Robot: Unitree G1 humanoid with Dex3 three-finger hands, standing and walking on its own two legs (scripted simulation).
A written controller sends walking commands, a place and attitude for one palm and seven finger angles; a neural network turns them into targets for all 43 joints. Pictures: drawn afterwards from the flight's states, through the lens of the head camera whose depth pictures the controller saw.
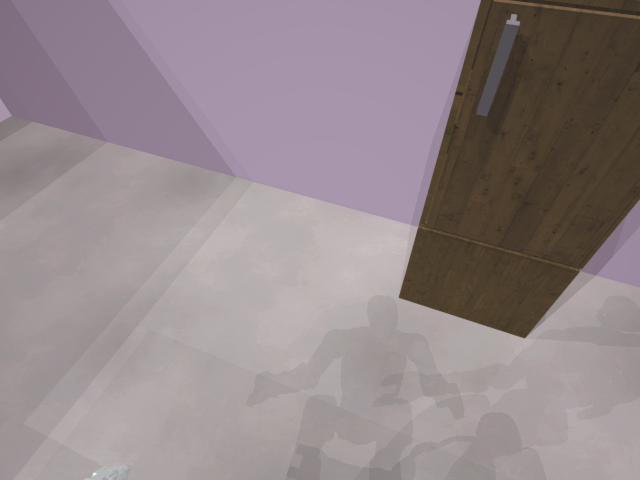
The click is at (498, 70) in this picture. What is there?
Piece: cupboard door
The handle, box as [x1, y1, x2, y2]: [476, 14, 519, 115]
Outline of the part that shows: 515,14 511,14 510,19 506,21 477,109 477,114 486,115 489,109 519,25 519,21 515,20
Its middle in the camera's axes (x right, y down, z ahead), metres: +0.34 -0.33 +0.75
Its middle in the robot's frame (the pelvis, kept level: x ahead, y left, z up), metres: +0.82 -0.30 +0.15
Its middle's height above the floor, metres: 0.92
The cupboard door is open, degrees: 0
